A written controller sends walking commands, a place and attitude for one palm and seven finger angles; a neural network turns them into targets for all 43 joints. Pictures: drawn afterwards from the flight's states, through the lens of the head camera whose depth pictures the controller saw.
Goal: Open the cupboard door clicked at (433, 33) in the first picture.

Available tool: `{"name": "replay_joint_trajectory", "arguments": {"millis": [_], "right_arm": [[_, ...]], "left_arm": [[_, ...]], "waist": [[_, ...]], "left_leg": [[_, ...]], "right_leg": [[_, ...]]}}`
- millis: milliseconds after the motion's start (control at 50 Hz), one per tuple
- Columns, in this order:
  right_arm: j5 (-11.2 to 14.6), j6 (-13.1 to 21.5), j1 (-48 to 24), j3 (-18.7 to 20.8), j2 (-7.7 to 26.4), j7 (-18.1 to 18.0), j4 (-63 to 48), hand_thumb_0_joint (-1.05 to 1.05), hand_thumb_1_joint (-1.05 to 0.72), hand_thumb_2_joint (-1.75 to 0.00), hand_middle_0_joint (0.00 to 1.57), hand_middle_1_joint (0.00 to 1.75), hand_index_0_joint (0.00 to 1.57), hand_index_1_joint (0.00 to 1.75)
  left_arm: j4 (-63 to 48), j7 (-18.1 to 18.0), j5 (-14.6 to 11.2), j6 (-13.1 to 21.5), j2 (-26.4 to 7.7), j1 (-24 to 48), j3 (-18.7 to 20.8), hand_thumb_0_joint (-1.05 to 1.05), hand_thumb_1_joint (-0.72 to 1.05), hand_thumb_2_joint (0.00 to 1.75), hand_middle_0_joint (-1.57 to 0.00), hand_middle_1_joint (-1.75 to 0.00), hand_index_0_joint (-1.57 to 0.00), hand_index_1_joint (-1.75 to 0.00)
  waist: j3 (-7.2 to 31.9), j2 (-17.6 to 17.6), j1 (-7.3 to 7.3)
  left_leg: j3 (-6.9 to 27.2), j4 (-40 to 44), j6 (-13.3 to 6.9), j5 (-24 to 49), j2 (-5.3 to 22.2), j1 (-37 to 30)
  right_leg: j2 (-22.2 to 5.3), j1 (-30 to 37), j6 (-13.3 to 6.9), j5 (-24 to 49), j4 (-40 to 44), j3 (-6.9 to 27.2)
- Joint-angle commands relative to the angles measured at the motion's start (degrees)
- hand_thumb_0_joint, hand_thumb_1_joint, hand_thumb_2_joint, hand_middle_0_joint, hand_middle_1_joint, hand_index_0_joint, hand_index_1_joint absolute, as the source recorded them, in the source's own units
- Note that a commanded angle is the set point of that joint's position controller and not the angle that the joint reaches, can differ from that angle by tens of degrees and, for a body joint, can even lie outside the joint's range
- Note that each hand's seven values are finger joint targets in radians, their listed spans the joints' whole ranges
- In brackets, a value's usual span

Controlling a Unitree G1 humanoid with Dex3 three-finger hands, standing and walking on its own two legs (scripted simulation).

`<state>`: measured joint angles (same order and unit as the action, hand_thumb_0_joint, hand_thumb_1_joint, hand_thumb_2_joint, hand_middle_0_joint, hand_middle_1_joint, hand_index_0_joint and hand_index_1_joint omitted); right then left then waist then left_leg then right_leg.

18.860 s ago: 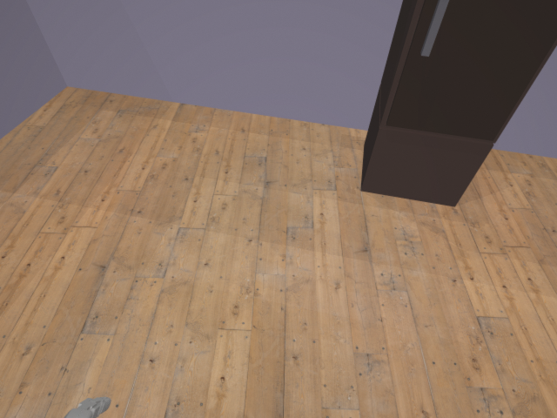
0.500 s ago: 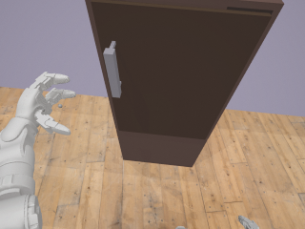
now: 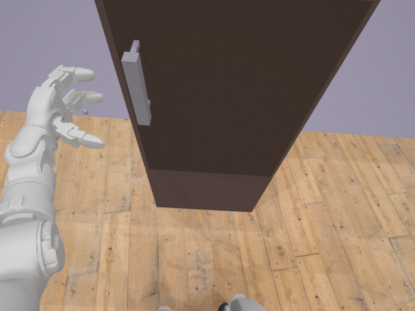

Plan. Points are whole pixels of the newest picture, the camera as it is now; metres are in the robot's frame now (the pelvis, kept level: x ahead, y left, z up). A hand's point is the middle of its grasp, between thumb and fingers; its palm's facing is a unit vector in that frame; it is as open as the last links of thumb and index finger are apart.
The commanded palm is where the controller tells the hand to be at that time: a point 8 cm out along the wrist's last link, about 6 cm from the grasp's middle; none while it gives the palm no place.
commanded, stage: move the hooked fingers beside the handle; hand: left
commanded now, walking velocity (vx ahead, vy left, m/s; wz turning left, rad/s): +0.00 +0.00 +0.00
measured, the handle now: (140, 85) +0.54 +0.12 +0.09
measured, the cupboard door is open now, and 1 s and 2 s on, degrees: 0 0 0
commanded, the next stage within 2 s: slide the fingers in behind the handle in 1.08 s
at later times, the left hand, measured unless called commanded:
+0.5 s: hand (100, 94) +0.51 +0.20 +0.10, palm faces -0.09 -1.00 +0.00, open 14.0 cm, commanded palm +0.48 +0.24 +0.10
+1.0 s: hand (100, 99) +0.50 +0.20 +0.10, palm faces -0.08 -1.00 +0.00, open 14.0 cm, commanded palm +0.48 +0.24 +0.10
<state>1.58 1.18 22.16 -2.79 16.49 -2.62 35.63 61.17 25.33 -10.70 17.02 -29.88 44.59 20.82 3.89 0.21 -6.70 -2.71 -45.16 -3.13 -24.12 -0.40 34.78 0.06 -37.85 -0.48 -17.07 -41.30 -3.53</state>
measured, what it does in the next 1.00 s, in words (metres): stands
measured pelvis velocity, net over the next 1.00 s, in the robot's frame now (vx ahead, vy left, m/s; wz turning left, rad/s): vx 0.01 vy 0.00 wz -0.01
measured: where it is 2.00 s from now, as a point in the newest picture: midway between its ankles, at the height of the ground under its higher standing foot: outside the picture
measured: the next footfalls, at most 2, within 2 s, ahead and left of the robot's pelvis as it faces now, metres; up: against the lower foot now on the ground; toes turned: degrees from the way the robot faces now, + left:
none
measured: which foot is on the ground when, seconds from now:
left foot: down 0.00-1.00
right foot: down 0.00-1.00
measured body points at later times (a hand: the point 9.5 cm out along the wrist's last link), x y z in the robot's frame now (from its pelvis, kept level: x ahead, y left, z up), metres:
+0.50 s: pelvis +0.01 -0.01 -0.01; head +0.12 +0.01 +0.43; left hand +0.51 +0.25 +0.10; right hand -0.01 -0.27 -0.11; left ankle -0.03 +0.08 -0.71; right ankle +0.03 -0.12 -0.71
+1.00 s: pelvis +0.01 +0.00 -0.01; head +0.11 +0.01 +0.43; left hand +0.50 +0.25 +0.10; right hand +0.04 -0.27 -0.11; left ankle -0.03 +0.08 -0.71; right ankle +0.03 -0.12 -0.71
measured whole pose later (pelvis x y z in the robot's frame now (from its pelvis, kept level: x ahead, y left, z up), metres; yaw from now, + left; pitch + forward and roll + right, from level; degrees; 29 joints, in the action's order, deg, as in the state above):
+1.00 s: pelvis +0.01 +0.00 -0.01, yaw +0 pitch +17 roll -2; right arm 1.0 -3.0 22.0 -2.8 16.2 -1.5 33.8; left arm 66.0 22.5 -8.3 18.0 -31.2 50.5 21.5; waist 4.9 0.6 -8.6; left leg -2.2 -47.9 -2.7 -25.8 0.6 39.1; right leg 1.0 -41.8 -0.9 -18.3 -43.2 -3.9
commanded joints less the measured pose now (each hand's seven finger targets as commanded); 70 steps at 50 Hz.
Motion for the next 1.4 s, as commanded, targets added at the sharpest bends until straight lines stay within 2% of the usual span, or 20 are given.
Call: {"name": "replay_joint_trajectory", "arguments": {"millis": [0, 40, 100, 140, 220, 260, 300, 340, 420, 540, 700, 740, 800, 880, 920, 1080, 1100, 1160, 1260, 1380], "right_arm": [[0.01, 0.44, 6.89, 4.03, 10.27, -0.6, -3.96, 0.0, -0.9, -0.9, 0.2, 0.3, 0.2, 0.3], [-0.07, -0.11, 7.46, 3.87, 10.09, -0.49, -3.59, 0.0, -0.9, -0.9, 0.2, 0.3, 0.2, 0.3], [-0.22, -0.72, 8.38, 3.97, 10.44, -0.49, -3.08, 0.0, -0.9, -0.9, 0.2, 0.3, 0.2, 0.3], [-0.44, -0.9, 9.18, 4.03, 10.3, -0.36, -3.06, 0.0, -0.9, -0.9, 0.2, 0.3, 0.2, 0.3], [-0.62, -1.77, 10.25, 3.91, 10.44, -0.19, -2.57, 0.0, -0.9, -0.9, 0.2, 0.3, 0.2, 0.3], [-0.71, -2.13, 10.89, 3.83, 10.74, -0.22, -2.44, 0.0, -0.9, -0.9, 0.2, 0.3, 0.2, 0.3], [-0.79, -2.38, 11.13, 3.78, 10.76, -0.06, -3.14, 0.0, -0.9, -0.9, 0.2, 0.3, 0.2, 0.3], [-0.94, -2.66, 11.05, 3.76, 10.53, 0.1, -4.3, 0.0, -0.9, -0.9, 0.2, 0.3, 0.2, 0.3], [-0.63, -3.39, 11.04, 3.96, 10.21, 0.39, -5.04, 0.0, -0.9, -0.9, 0.2, 0.3, 0.2, 0.3], [-0.46, -4.06, 10.8, 4.37, 10.25, 0.37, -4.82, 0.0, -0.9, -0.9, 0.2, 0.3, 0.2, 0.3], [-0.26, -3.73, 9.45, 4.08, 9.72, 0.33, -4.36, 0.0, -0.9, -0.9, 0.2, 0.3, 0.2, 0.3], [-0.34, -3.63, 9.55, 4.09, 9.91, 0.23, -4.21, 0.0, -0.9, -0.9, 0.2, 0.3, 0.2, 0.3], [-0.28, -3.41, 8.95, 3.98, 9.6, 0.44, -4.33, 0.0, -0.9, -0.9, 0.2, 0.3, 0.2, 0.3], [-0.33, -3.38, 8.89, 3.89, 9.78, 0.36, -4.35, 0.0, -0.9, -0.9, 0.2, 0.3, 0.2, 0.3], [-0.43, -3.41, 9.15, 3.85, 10.13, 0.32, -4.95, 0.0, -0.9, -0.9, 0.2, 0.3, 0.2, 0.3], [-0.33, -3.59, 9.01, 4.05, 9.62, 0.81, -4.7, 0.0, -0.9, -0.9, 0.2, 0.3, 0.2, 0.3], [-0.33, -3.61, 9.05, 4.01, 9.84, 0.74, -4.5, 0.0, -0.9, -0.9, 0.2, 0.3, 0.2, 0.3], [-0.38, -3.64, 9.35, 3.88, 10.08, 0.42, -4.54, 0.0, -0.9, -0.9, 0.2, 0.3, 0.2, 0.3], [-0.57, -3.31, 9.57, 4.24, 9.6, 0.85, -4.56, 0.0, -0.9, -0.9, 0.2, 0.3, 0.2, 0.3], [-0.43, -3.35, 9.17, 4.3, 9.34, 1.26, -4.29, 0.0, -0.9, -0.9, 0.2, 0.3, 0.2, 0.3]], "left_arm": [[-10.55, -0.88, -0.3, 4.64, -16.97, 26.68, 3.72, 0.0, -0.5, 0.3, -0.3, -1.2, -0.3, -1.2], [-9.56, -0.8, 0.04, 4.61, -15.11, 28.78, 1.89, 0.0, -0.5, 0.3, -0.3, -1.2, -0.3, -1.2], [-6.49, -1.46, 0.31, 4.32, -15.9, 30.51, 2.47, 0.0, -0.5, 0.3, -0.3, -1.2, -0.3, -1.2], [-8.27, -1.56, 0.75, 5.07, -16.04, 32.48, 2.43, 0.0, -0.5, 0.3, -0.3, -1.2, -0.3, -1.2], [-4.38, -2.17, 1.13, 4.6, -15.92, 33.44, 2.27, 0.0, -0.5, 0.3, -0.3, -1.2, -0.3, -1.2], [-3.23, -2.71, 2.1, 4.28, -19.07, 35.02, 3.97, 0.0, -0.5, 0.3, -0.3, -1.2, -0.3, -1.2], [-2.56, -2.98, 2.56, 4.21, -20.52, 33.01, 5.12, 0.0, -0.5, 0.3, -0.3, -1.2, -0.3, -1.2], [-5.44, -2.48, 2.66, 5.17, -22.27, 31.92, 6.51, 0.0, -0.5, 0.3, -0.3, -1.2, -0.3, -1.2], [-6.03, -1.38, 1.29, 5.15, -18.41, 29.81, 4.28, 0.0, -0.5, 0.3, -0.3, -1.2, -0.3, -1.2], [-10.35, -1.75, 0.91, 4.87, -19.74, 30.25, 5.53, 0.0, -0.5, 0.3, -0.3, -1.2, -0.3, -1.2], [-7.71, -2.36, 1.08, 4.34, -14.64, 30.34, 1.58, 0.0, -0.5, 0.3, -0.3, -1.2, -0.3, -1.2], [-8.99, -2.57, 1.03, 4.95, -16.32, 31.98, 2.74, 0.0, -0.5, 0.3, -0.3, -1.2, -0.3, -1.2], [-7.74, -2.57, 0.8, 4.7, -13.7, 30.74, 1.04, 0.0, -0.5, 0.3, -0.3, -1.2, -0.3, -1.2], [-6.81, -2.98, 1.4, 4.54, -14.28, 32.55, 1.01, 0.0, -0.5, 0.3, -0.3, -1.2, -0.3, -1.2], [-7.4, -3.26, 1.19, 4.96, -17.19, 30.77, 3.55, 0.0, -0.5, 0.3, -0.3, -1.2, -0.3, -1.2], [-8.04, -2.79, 0.88, 5.01, -13.16, 29.91, 1.0, 0.0, -0.5, 0.3, -0.3, -1.2, -0.3, -1.2], [-7.31, -3.0, 0.91, 4.73, -13.52, 30.59, 1.11, 0.0, -0.5, 0.3, -0.3, -1.2, -0.3, -1.2], [-7.08, -3.45, 1.46, 4.74, -16.71, 31.61, 3.1, 0.0, -0.5, 0.3, -0.3, -1.2, -0.3, -1.2], [-10.38, -3.72, 0.92, 6.0, -14.18, 30.0, 2.34, 0.0, -0.5, 0.3, -0.3, -1.2, -0.3, -1.2], [-8.5, -5.1, 0.69, 4.79, -9.58, 28.73, -0.38, 0.0, -0.5, 0.3, -0.3, -1.2, -0.3, -1.2]], "waist": [[24.04, 5.66, -0.06], [23.56, 7.51, -0.95], [22.06, 4.25, -2.01], [25.66, 8.37, -1.71], [23.2, 5.51, -2.91], [23.43, 5.67, -3.14], [24.13, 4.55, -2.49], [28.82, 8.93, -1.01], [26.62, 6.66, -1.64], [28.03, 8.38, -1.29], [23.62, 6.26, -2.58], [25.65, 8.15, -2.35], [24.9, 6.21, -2.65], [23.88, 6.29, -2.99], [25.86, 6.57, -1.77], [25.69, 7.77, -1.96], [24.02, 5.29, -2.44], [24.83, 6.37, -2.07], [28.01, 7.8, -1.31], [23.17, 5.62, -1.93]], "left_leg": [[5.9, 5.01, 2.8, 27.0, 1.62, -11.5], [6.09, 4.49, 2.98, 28.81, 1.8, -12.54], [5.66, 4.49, 2.17, 23.98, 1.59, -9.29], [6.2, 3.85, 2.66, 28.34, 1.72, -12.49], [5.81, 3.13, 2.07, 27.05, 1.67, -9.23], [5.69, 3.0, 1.91, 25.35, 1.58, -7.83], [5.09, 2.94, 1.55, 23.7, 1.4, -5.73], [4.76, 2.48, 1.95, 27.31, 1.27, -7.72], [4.95, 2.28, 1.74, 29.26, 1.69, -8.31], [4.8, 2.41, 1.74, 30.35, 1.9, -10.52], [4.71, 2.7, 1.49, 25.74, 1.55, -8.74], [5.19, 2.27, 1.83, 28.42, 1.72, -11.03], [5.01, 2.2, 1.79, 27.41, 1.64, -9.93], [5.32, 2.18, 1.84, 26.08, 1.59, -9.13], [5.32, 1.82, 1.85, 28.05, 1.45, -8.92], [5.7, 1.88, 2.42, 29.87, 1.93, -11.46], [5.76, 2.17, 2.11, 27.34, 1.92, -9.81], [5.42, 2.51, 1.88, 25.16, 1.45, -8.13], [5.81, 2.05, 2.39, 30.15, 1.79, -11.71], [5.68, 2.83, 2.37, 27.05, 1.83, -10.45]], "right_leg": [[1.11, 11.7, -1.14, 16.76, 1.33, 2.13], [1.36, 9.48, -1.13, 16.66, 1.22, 1.97], [1.38, 9.73, -0.9, 15.56, 1.57, 2.2], [1.53, 9.18, -1.16, 17.01, 0.8, 2.1], [1.73, 8.94, -1.08, 17.68, 0.74, 2.09], [1.7, 9.16, -0.91, 17.47, 0.71, 2.5], [1.63, 10.9, -0.88, 17.62, 0.64, 2.79], [1.67, 13.17, -1.15, 20.55, -0.34, 3.1], [2.09, 12.07, -1.16, 21.21, -0.21, 2.45], [2.11, 11.78, -0.95, 21.62, 0.24, 2.66], [1.96, 10.09, -0.85, 18.99, 0.85, 2.49], [1.97, 9.62, -0.95, 19.66, 0.37, 2.49], [1.9, 9.8, -0.82, 19.55, 0.42, 2.38], [1.83, 8.7, -0.85, 18.25, 0.05, 2.3], [1.81, 10.68, -1.17, 19.87, -0.58, 2.44], [2.09, 8.4, -0.94, 18.72, -0.11, 1.89], [2.14, 8.37, -0.9, 17.81, 0.11, 1.81], [1.95, 10.14, -1.06, 17.79, -0.02, 2.3], [2.14, 10.21, -1.15, 19.46, -0.34, 2.03], [2.18, 7.75, -0.96, 16.65, 0.53, 1.44]]}}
